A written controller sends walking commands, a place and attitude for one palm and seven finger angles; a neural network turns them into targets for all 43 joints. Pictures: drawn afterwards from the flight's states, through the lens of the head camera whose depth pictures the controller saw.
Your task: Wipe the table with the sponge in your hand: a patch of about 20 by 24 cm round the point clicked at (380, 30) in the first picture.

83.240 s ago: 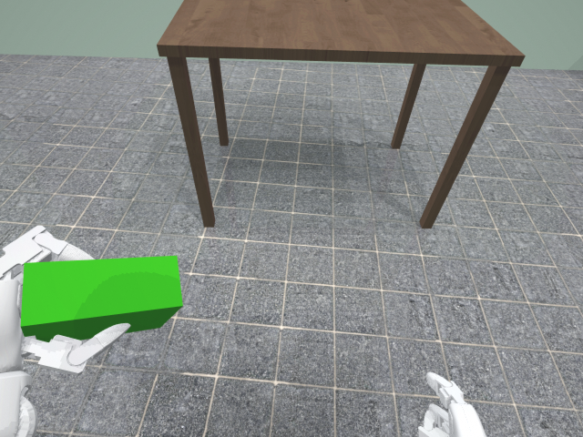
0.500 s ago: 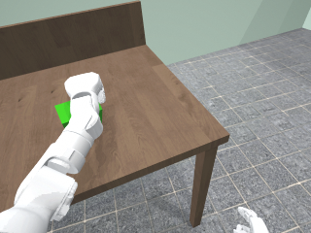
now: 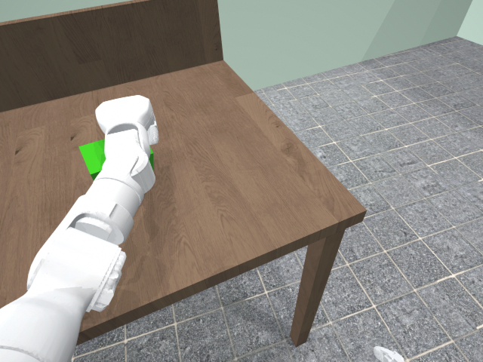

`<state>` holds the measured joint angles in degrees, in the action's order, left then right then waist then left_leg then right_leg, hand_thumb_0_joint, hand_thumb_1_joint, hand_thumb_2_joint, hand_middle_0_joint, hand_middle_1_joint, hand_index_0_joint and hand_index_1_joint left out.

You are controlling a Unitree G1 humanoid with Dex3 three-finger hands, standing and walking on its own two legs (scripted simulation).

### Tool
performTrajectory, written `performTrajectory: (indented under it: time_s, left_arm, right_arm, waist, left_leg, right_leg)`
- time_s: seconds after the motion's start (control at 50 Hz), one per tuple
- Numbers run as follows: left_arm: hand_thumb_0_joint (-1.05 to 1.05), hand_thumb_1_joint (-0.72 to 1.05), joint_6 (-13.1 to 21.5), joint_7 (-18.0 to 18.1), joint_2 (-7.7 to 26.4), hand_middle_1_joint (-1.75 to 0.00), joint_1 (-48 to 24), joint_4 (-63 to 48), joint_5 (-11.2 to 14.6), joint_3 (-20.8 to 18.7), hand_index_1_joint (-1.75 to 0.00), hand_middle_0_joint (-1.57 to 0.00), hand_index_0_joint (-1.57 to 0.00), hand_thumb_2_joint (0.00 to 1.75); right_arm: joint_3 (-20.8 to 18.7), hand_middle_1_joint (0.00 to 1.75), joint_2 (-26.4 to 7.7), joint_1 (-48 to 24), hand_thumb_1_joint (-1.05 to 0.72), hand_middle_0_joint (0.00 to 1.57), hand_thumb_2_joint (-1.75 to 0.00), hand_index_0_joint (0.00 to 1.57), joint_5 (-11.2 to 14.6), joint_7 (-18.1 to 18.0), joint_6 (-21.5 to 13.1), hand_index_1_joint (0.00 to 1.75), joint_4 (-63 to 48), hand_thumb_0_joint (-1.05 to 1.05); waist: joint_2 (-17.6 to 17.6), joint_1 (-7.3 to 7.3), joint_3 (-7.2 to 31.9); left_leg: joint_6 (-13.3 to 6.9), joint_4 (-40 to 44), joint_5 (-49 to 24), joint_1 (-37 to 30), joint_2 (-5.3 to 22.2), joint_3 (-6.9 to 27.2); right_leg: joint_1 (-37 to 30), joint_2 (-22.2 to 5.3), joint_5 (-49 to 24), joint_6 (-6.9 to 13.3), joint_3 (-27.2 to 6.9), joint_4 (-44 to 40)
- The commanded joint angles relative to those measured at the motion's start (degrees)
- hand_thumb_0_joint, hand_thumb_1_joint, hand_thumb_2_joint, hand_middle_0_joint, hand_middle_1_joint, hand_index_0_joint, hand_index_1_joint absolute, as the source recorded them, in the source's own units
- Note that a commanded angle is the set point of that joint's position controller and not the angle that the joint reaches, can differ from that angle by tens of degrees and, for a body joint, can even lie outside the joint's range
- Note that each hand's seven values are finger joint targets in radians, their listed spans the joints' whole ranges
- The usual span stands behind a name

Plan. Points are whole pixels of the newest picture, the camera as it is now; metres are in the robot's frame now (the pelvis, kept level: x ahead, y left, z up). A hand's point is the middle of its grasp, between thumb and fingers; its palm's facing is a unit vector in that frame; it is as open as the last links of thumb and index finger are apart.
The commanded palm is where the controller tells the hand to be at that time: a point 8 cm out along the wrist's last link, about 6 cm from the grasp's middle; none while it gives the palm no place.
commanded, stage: wipe forward along the third lane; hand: left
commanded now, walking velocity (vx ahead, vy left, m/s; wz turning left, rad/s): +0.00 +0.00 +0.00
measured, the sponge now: (122, 169) +0.44 +0.25 +0.10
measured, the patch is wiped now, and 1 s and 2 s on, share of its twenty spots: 0.90 0.90 0.90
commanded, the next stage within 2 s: wipe back along the third lane in 0.12 s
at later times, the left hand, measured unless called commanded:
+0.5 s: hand (136, 141) +0.45 +0.20 +0.16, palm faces +0.05 +0.02 -1.00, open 7.2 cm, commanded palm +0.42 +0.19 +0.18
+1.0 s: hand (139, 157) +0.41 +0.19 +0.16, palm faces +0.13 -0.03 -0.99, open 7.0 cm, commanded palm +0.36 +0.17 +0.18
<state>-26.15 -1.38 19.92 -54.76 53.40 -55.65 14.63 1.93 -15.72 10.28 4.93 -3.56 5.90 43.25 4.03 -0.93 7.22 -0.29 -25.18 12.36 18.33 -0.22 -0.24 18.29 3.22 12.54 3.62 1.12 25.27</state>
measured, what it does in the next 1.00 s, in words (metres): stands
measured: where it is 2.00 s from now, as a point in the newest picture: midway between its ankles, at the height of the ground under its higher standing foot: outside the picture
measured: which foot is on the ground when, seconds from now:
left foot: down 0.00-1.00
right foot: down 0.00-1.00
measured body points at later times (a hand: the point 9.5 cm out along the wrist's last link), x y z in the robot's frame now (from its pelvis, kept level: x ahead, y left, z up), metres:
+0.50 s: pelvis +0.02 +0.02 +0.00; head +0.01 -0.01 +0.45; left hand +0.45 +0.20 +0.21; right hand +0.16 -0.21 -0.13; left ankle +0.00 +0.12 -0.74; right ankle +0.00 -0.08 -0.74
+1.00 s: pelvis +0.03 +0.02 +0.00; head +0.00 -0.01 +0.45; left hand +0.40 +0.19 +0.21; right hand +0.26 -0.18 -0.08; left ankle +0.00 +0.12 -0.74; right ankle +0.00 -0.08 -0.74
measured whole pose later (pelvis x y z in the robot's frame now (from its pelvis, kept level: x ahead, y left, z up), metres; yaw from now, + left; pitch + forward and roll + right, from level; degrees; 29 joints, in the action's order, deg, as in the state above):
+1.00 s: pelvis +0.03 +0.02 +0.00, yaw +1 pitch +3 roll +0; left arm -42.7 0.3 13.5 -37.8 23.4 -55.8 26.6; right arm 2.8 -14.7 1.2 5.6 2.5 13.3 37.4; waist 4.4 3.8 8.5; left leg -2.1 -26.8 16.3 13.0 -2.1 0.3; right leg 12.1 1.5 16.3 2.0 1.5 26.0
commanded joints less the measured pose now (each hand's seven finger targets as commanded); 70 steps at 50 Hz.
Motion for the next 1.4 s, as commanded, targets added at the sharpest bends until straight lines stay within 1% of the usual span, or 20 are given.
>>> performTrajectory:
  time_s: [0.0,0.04,0.1,0.16,0.2,0.28,0.34,0.44,0.54,0.62,0.66,0.74,0.8,0.88,0.94,0.96,1.1,1.2,1.24,1.38]
  left_arm:
    - [0.0,0.1,0.3,1.5,8.3,-1.6,-18.8,-1.7,-0.9,-1.8,-1.6,-1.2,-1.2,1.3]
    - [0.0,0.1,0.5,1.7,9.0,-1.6,-20.6,-2.0,-1.0,-2.5,-1.6,-1.2,-1.2,1.3]
    - [0.0,0.1,0.0,2.5,8.9,-1.6,-22.2,0.4,-1.4,-2.1,-1.6,-1.2,-1.2,1.3]
    - [0.0,0.1,-0.1,2.6,8.7,-1.6,-22.4,0.5,-0.7,-2.4,-1.6,-1.2,-1.2,1.3]
    - [0.0,0.1,-0.3,2.9,6.7,-1.6,-22.3,0.8,-0.8,-1.4,-1.6,-1.2,-1.2,1.3]
    - [0.0,0.1,-0.3,2.9,2.9,-1.6,-18.8,-2.0,0.0,0.3,-1.6,-1.2,-1.2,1.3]
    - [0.0,0.1,-0.7,3.1,2.3,-1.6,-16.7,-5.2,1.5,-0.6,-1.6,-1.2,-1.2,1.3]
    - [0.0,0.1,-3.9,3.9,-4.6,-1.6,-13.1,-10.8,4.2,3.2,-1.6,-1.2,-1.2,1.3]
    - [0.0,0.1,-9.0,4.0,-5.1,-1.6,-11.7,-15.1,5.5,4.0,-1.6,-1.2,-1.2,1.3]
    - [0.0,0.1,-12.6,3.2,-5.7,-1.6,-10.6,-15.3,4.5,5.7,-1.6,-1.2,-1.2,1.3]
    - [0.0,0.1,-13.3,2.3,-4.7,-1.6,-9.7,-17.3,4.3,5.5,-1.6,-1.2,-1.2,1.3]
    - [0.0,0.1,-14.1,0.3,-7.1,-1.6,-5.6,-23.6,4.7,6.8,-1.6,-1.2,-1.2,1.3]
    - [0.0,0.1,-15.1,-0.7,-8.6,-1.6,-0.4,-26.5,4.1,8.6,-1.6,-1.2,-1.2,1.3]
    - [0.0,0.1,-16.1,-1.6,-6.9,-1.6,3.5,-31.1,4.3,7.8,-1.6,-1.2,-1.2,1.3]
    - [0.0,0.1,-16.7,-2.4,-10.6,-1.6,6.4,-37.3,5.0,10.5,-1.6,-1.2,-1.2,1.3]
    - [0.0,0.1,-17.2,-2.3,-8.8,-1.6,8.9,-36.8,4.3,9.9,-1.6,-1.2,-1.2,1.3]
    - [0.0,0.1,-18.2,-2.1,-7.4,-1.6,12.9,-43.0,4.6,9.2,-1.6,-1.2,-1.2,1.3]
    - [0.0,0.1,-17.9,-1.4,-9.0,-1.6,13.6,-45.6,4.7,10.9,-1.6,-1.2,-1.2,1.3]
    - [0.0,0.1,-17.5,-0.8,-6.0,-1.6,12.2,-46.2,5.0,7.8,-1.6,-1.2,-1.2,1.3]
    - [0.0,0.1,-16.9,0.3,-7.8,-1.6,12.7,-45.2,4.6,10.2,-1.6,-1.2,-1.2,1.3]
  right_arm:
    - [-2.2,0.3,-6.9,-5.6,-0.9,0.2,-0.9,0.2,-0.1,-0.3,-2.1,0.3,-7.2,0.0]
    - [-2.1,0.3,-6.7,-6.0,-0.9,0.2,-0.9,0.2,-0.2,-0.3,-2.2,0.3,-7.3,0.0]
    - [-2.4,0.3,-7.0,-4.6,-0.9,0.2,-0.9,0.2,-0.3,-0.2,-2.1,0.3,-6.4,0.0]
    - [-2.4,0.3,-7.0,-4.7,-0.9,0.2,-0.9,0.2,-0.4,-0.2,-2.2,0.3,-6.6,0.0]
    - [-2.6,0.3,-6.7,-4.3,-0.9,0.2,-0.9,0.2,-0.5,0.1,-2.2,0.3,-6.5,0.0]
    - [-2.8,0.3,-6.3,-5.2,-0.9,0.2,-0.9,0.2,-0.4,0.8,-2.0,0.3,-7.5,0.0]
    - [-2.6,0.3,-5.9,-6.9,-0.9,0.2,-0.9,0.2,-0.2,1.1,-1.8,0.3,-8.6,0.0]
    - [-2.3,0.3,-5.3,-10.6,-0.9,0.2,-0.9,0.2,0.4,2.3,-1.5,0.3,-9.6,0.0]
    - [-2.0,0.3,-5.0,-14.2,-0.9,0.2,-0.9,0.2,0.8,3.0,-0.3,0.3,-10.4,0.0]
    - [-1.7,0.3,-5.1,-15.2,-0.9,0.2,-0.9,0.2,0.8,3.6,1.0,0.3,-10.2,0.0]
    - [-1.5,0.3,-5.2,-16.4,-0.9,0.2,-0.9,0.2,0.6,3.6,1.6,0.3,-10.9,0.0]
    - [-1.2,0.3,-4.3,-18.3,-0.9,0.2,-0.9,0.2,0.6,4.3,2.9,0.3,-13.3,0.0]
    - [-1.3,0.3,-4.5,-19.0,-0.9,0.2,-0.9,0.2,0.6,5.1,3.9,0.3,-14.0,0.0]
    - [-0.8,0.3,-4.5,-20.5,-0.9,0.2,-0.9,0.2,0.8,5.4,4.6,0.3,-14.9,0.0]
    - [-0.6,0.3,-3.5,-22.5,-0.9,0.2,-0.9,0.2,1.0,6.4,4.8,0.3,-16.5,0.0]
    - [-0.7,0.3,-4.1,-22.2,-0.9,0.2,-0.9,0.2,0.9,6.5,5.0,0.3,-16.0,0.0]
    - [-0.4,0.3,-4.0,-23.6,-0.9,0.2,-0.9,0.2,1.2,6.7,5.5,0.3,-16.6,0.0]
    - [-0.3,0.3,-3.7,-24.1,-0.9,0.2,-0.9,0.2,1.4,6.9,5.8,0.3,-17.0,0.0]
    - [-0.2,0.3,-3.8,-24.5,-0.9,0.2,-0.9,0.2,1.3,6.5,5.6,0.3,-16.8,0.0]
    - [0.0,0.3,-3.6,-24.9,-0.9,0.2,-0.9,0.2,1.7,6.3,5.4,0.3,-16.9,0.0]
  waist:
    - [-9.7,-0.94,9.1]
    - [-8.9,-0.64,9.1]
    - [-8.9,-1.67,9.7]
    - [-8.9,-1.23,11.2]
    - [-9.3,-1.46,11.9]
    - [-7.6,-0.36,13.4]
    - [-10.1,0.64,13.5]
    - [-9.5,1.3,10.4]
    - [-10.3,1.94,10.7]
    - [-9.0,1.74,10.9]
    - [-9.2,2.03,12.1]
    - [-10.0,2.67,14.7]
    - [-8.9,2.8,13.5]
    - [-9.6,3.35,11.4]
    - [-8.1,3.64,11.3]
    - [-8.7,3.82,10.5]
    - [-9.3,4.32,9.1]
    - [-9.7,4.09,7.2]
    - [-10.4,4.17,6.9]
    - [-8.1,3.9,4.9]
  left_leg:
    - [-2.5,1.6,-5.0,-1.3,-1.2,-1.0]
    - [-2.4,2.1,-5.7,-1.4,-0.9,-0.2]
    - [-2.4,1.5,-5.5,-1.8,-1.0,-0.5]
    - [-2.4,1.7,-6.2,-2.2,-0.9,-0.3]
    - [-2.5,1.3,-7.1,-2.7,-1.0,-0.3]
    - [-2.4,1.2,-9.3,-4.7,-0.7,-0.3]
    - [-2.4,1.8,-10.4,-4.2,-0.6,0.3]
    - [-2.3,2.0,-11.2,-6.0,-0.4,0.7]
    - [-2.2,1.8,-12.4,-6.8,-0.6,0.6]
    - [-2.1,1.3,-13.0,-7.9,-0.8,0.4]
    - [-2.1,0.9,-14.2,-8.4,-0.6,0.4]
    - [-2.2,-0.1,-18.3,-8.7,-0.8,0.5]
    - [-2.2,-1.0,-19.5,-9.5,-0.9,-0.1]
    - [-2.1,-1.0,-19.9,-8.8,-0.8,-0.4]
    - [-2.3,-1.4,-22.5,-9.3,-0.7,0.0]
    - [-2.1,-1.5,-21.9,-9.4,-0.6,-0.1]
    - [-1.9,-0.8,-17.3,-8.4,-0.5,-0.3]
    - [-2.1,-0.1,-13.1,-8.1,-0.4,0.1]
    - [-2.1,0.3,-11.3,-7.5,-0.3,0.2]
    - [-1.9,0.7,-6.6,-7.2,-0.5,-0.1]
  right_leg:
    - [-5.8,-3.0,-10.5,-1.6,-2.3,-4.3]
    - [-5.0,-2.8,-10.3,-1.1,-2.1,-4.2]
    - [-4.4,-2.7,-9.7,-1.4,-1.8,-3.9]
    - [-5.2,-2.6,-10.0,-1.3,-1.6,-3.7]
    - [-5.2,-2.6,-11.4,-1.3,-1.3,-3.4]
    - [-5.6,-2.3,-12.7,-0.9,-0.8,-3.1]
    - [-7.0,-2.3,-13.5,-0.7,-0.5,-3.0]
    - [-4.9,-2.0,-12.8,-0.4,0.6,-2.9]
    - [-6.6,-2.1,-14.3,-0.3,0.9,-2.5]
    - [-6.9,-2.0,-15.2,-0.1,1.1,-1.8]
    - [-8.1,-2.1,-16.6,0.0,0.9,-1.2]
    - [-11.4,-2.4,-22.7,0.3,1.1,0.0]
    - [-11.5,-2.2,-24.9,0.3,1.3,0.3]
    - [-12.3,-2.3,-26.6,0.3,1.3,0.6]
    - [-12.8,-2.1,-28.4,0.8,1.7,1.3]
    - [-12.4,-1.8,-27.7,0.7,1.6,1.5]
    - [-12.2,-1.7,-22.8,0.6,1.2,1.3]
    - [-10.2,-1.5,-16.5,0.6,1.1,0.5]
    - [-10.1,-1.4,-14.4,0.7,0.5,-0.1]
    - [-7.5,-1.5,-6.8,0.7,0.3,-0.6]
